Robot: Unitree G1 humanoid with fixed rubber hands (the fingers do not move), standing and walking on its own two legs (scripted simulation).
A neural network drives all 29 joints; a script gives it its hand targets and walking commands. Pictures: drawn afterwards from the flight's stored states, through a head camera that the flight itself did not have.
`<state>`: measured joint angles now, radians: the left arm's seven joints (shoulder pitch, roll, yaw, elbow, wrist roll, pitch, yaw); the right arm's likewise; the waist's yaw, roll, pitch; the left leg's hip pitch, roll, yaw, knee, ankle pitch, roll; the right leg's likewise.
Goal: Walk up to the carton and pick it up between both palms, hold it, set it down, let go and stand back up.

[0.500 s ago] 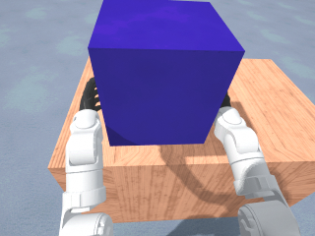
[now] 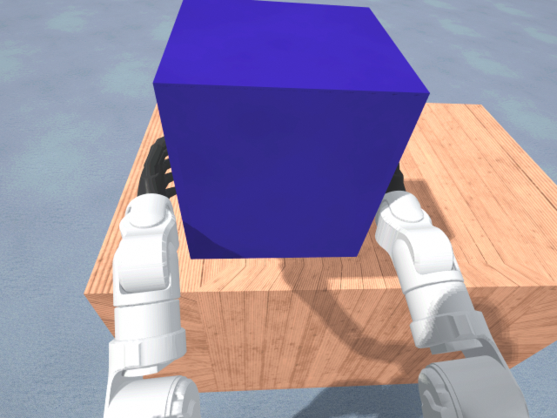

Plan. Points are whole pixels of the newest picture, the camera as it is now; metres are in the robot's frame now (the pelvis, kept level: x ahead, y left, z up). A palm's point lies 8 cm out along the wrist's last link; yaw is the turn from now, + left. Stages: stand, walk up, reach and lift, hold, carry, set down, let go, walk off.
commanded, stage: hold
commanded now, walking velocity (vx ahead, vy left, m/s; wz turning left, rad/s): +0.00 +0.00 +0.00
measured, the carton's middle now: (277, 136) +0.39 +0.01 +0.23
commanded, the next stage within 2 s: set down in 0.28 s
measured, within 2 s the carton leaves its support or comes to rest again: neither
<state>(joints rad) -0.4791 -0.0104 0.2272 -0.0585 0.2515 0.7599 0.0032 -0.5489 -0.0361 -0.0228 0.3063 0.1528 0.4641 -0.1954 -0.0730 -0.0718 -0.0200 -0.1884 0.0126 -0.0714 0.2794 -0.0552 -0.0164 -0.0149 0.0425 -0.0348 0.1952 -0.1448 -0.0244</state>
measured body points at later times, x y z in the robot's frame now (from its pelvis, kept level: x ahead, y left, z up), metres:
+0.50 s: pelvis +0.00 +0.00 +0.00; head -0.01 +0.04 +0.45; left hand +0.36 +0.18 +0.16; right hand +0.36 -0.14 +0.16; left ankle +0.06 +0.12 -0.75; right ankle -0.02 -0.10 -0.75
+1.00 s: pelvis +0.02 +0.00 +0.00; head +0.05 +0.03 +0.45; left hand +0.39 +0.16 +0.08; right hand +0.38 -0.15 +0.09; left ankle +0.06 +0.12 -0.75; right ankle -0.02 -0.10 -0.75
